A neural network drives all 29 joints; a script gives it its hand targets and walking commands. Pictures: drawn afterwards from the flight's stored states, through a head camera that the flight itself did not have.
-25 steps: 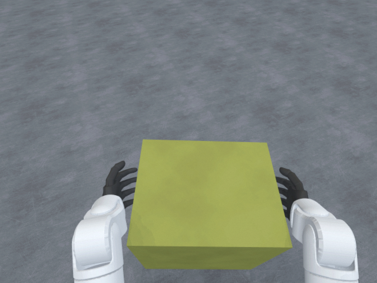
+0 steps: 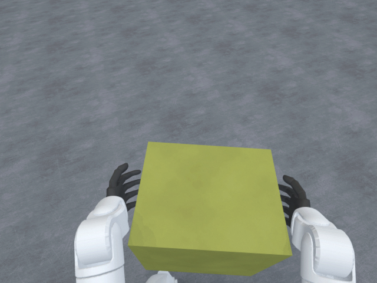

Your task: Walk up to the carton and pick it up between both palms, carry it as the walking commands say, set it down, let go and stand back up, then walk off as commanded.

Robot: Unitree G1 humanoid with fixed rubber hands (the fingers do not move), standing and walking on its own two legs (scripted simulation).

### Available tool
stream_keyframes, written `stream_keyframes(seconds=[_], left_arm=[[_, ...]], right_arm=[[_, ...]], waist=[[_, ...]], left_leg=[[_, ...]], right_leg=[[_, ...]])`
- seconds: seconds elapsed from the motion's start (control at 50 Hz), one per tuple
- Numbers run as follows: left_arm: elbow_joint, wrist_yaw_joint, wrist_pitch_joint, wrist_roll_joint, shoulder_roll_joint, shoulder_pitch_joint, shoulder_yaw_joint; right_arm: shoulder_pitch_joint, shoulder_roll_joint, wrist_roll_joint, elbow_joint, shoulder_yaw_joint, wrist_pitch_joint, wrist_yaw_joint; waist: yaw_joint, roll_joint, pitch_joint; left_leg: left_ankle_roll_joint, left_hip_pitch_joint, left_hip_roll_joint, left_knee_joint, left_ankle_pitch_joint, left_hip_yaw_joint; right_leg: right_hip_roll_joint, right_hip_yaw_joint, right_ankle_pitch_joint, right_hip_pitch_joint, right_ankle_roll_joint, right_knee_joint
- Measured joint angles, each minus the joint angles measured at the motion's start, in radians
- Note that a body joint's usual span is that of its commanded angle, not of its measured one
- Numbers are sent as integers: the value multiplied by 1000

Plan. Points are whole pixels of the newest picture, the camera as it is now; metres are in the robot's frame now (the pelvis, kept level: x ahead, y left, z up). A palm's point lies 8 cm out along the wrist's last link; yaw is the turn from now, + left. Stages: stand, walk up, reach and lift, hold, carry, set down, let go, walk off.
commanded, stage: carry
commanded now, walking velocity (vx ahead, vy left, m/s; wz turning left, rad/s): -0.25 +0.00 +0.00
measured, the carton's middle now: (203, 214) +0.27 +0.01 -0.02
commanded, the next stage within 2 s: none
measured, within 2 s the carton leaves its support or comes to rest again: neither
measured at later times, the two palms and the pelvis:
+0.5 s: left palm out of the picture +0.03 +0.22 +0.08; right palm out of the picture +0.06 -0.12 +0.08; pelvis -0.21 +0.01 +0.01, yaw +1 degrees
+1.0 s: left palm out of the picture -0.18 +0.20 +0.07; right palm out of the picture -0.18 -0.15 +0.07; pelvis -0.43 +0.02 +0.00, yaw +1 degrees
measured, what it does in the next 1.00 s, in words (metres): walks backwards: left foot, then right foot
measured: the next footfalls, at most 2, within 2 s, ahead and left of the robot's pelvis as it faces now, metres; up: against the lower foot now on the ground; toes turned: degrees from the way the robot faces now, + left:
left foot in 0.26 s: -0.08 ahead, +0.13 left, +0.00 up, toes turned +6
right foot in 0.60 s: -0.24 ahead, -0.14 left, +0.00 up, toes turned -3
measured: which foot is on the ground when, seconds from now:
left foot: up 0.00-0.24, down 0.26-0.60, up 0.62-0.90, down 0.92-1.00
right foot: down 0.00-0.26, up 0.28-0.58, down 0.60-0.92, up 0.94-1.00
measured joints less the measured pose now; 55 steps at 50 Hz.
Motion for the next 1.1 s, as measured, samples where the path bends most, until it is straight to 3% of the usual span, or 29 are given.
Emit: stream_keyframes(seconds=[0.06, 0.1, 0.2, 0.26, 0.3, 0.34, 0.38, 0.42, 0.46, 0.54, 0.6, 0.62, 0.64, 0.68, 0.74, 0.8, 0.88, 0.92, 0.94, 1.0, 1.04, 1.1], left_arm=[[-8, 0, 25, 18, 6, 32, -19], [-16, -4, 28, 24, 6, 33, -18], [-41, 3, 29, 41, 4, -11, -26], [-50, 8, 35, 52, 6, -23, -23], [-37, 7, 33, 47, 13, -13, 3], [-30, 5, 43, 35, 14, 6, 27], [-19, 4, 46, 23, 21, 11, 27], [-16, 5, 39, 6, 23, 12, 27], [-30, 6, 32, -13, 30, 6, 30], [-51, 5, 10, -35, 44, -13, 29], [-55, 0, 4, -36, 37, -28, 25], [-39, -1, -12, -32, 21, -26, 22], [-29, 1, -15, -25, 4, -17, 19], [-21, 6, 0, -8, 3, 9, -2], [-22, 4, 24, 12, 6, 32, -18], [-33, 1, 29, 28, 6, 20, -24], [-36, 7, 26, 48, 4, -11, -28], [-30, 10, 30, 54, 6, -25, -24], [-21, 11, 28, 53, 10, -24, -16], [-12, 9, 35, 40, 15, 14, 13], [-8, 8, 42, 27, 16, 20, 18], [-32, 10, 33, 4, 21, 17, 19]], right_arm=[[11, -16, 19, 10, 11, 29, -5], [-2, -31, 31, 8, 23, 41, -14], [-59, -68, 70, 14, 20, 31, -23], [-91, -73, 74, 41, 21, 25, -20], [-100, -43, 65, 88, 21, 11, -22], [-93, -13, 48, 114, 20, 15, -22], [-62, 9, 27, 107, 18, 8, -19], [-40, 18, 12, 79, 18, 8, -17], [-41, 28, 2, 48, 18, 8, -18], [-50, 40, -19, 6, 21, -7, -14], [-43, 36, -24, -29, 21, -5, -17], [-39, 23, -26, -31, 18, -6, -15], [-23, 15, -23, -26, 14, -7, -11], [5, 7, -9, -8, 13, 2, -8], [14, -7, 11, 4, 19, 30, -16], [-15, -34, 39, 1, 25, 47, -30], [-71, -65, 60, 32, 26, 39, -32], [-94, -68, 64, 55, 24, 39, -31], [-97, -56, 61, 78, 23, 28, -31], [-84, -17, 38, 123, 31, 25, -31], [-57, 1, 24, 108, 26, 28, -31], [-49, 11, 9, 66, 29, 23, -27]], waist=[[-49, -36, -3], [-79, -42, -4], [-97, -58, -5], [-93, -67, -20], [-72, -92, -16], [-45, -62, -16], [-13, -41, -15], [19, -27, -12], [40, -20, -2], [50, 5, 3], [50, 17, 4], [42, 40, 11], [32, 35, 9], [5, -8, -1], [-44, -43, -14], [-83, -47, -12], [-97, -65, -24], [-95, -75, -32], [-86, -100, -30], [-49, -65, -23], [-18, -44, -12], [27, -28, 10]], left_leg=[[-7, -32, -46, 316, -95, -6], [-22, -11, -55, 381, -109, -1], [-13, 141, -71, 165, -154, 16], [2, 260, -74, -85, -53, 19], [39, 242, -84, -86, -19, 27], [61, 220, -54, -86, 8, 17], [62, 204, -32, -118, 53, -2], [58, 186, -18, -148, 98, -15], [55, 160, -9, -168, 139, -19], [49, 100, 6, -196, 216, -21], [36, 51, 13, -188, 262, -12], [28, 39, 23, -171, 244, -21], [16, 25, 14, -129, 139, -21], [3, -17, -26, 86, -46, -17], [-3, -31, -58, 349, -89, -6], [-12, 30, -59, 342, -121, 8], [-6, 160, -70, 135, -155, 16], [3, 243, -75, -54, -89, 21], [23, 236, -89, -67, -57, 29], [67, 209, -50, -78, 12, 17], [69, 199, -30, -116, 63, -3], [64, 172, -14, -155, 129, -15]], right_leg=[[-37, 28, 25, -27, 3, -1], [-48, 34, 55, -53, 5, -6], [-60, 23, 117, -132, 10, 3], [-59, 7, 148, -187, 21, 22], [-62, 18, 94, -209, 25, 56], [-20, 16, -73, -246, 20, 230], [9, 14, -120, -266, 13, 398], [16, 3, -112, -242, 12, 438], [18, 0, -127, -198, 16, 402], [27, -10, -159, -77, 21, 196], [27, -17, -40, 31, 12, -53], [38, -22, 6, 24, 10, -58], [31, -18, 23, 3, 6, -34], [-3, 2, 34, -29, 0, -5], [-36, 25, 72, -61, 4, -14], [-49, 27, 120, -104, 8, -19], [-62, 22, 180, -180, 18, -14], [-66, 15, 205, -219, 29, -2], [-77, 25, 180, -236, 31, 17], [-11, 35, -84, -300, 24, 274], [23, 42, -102, -319, 12, 455], [31, 33, -93, -271, 16, 488]])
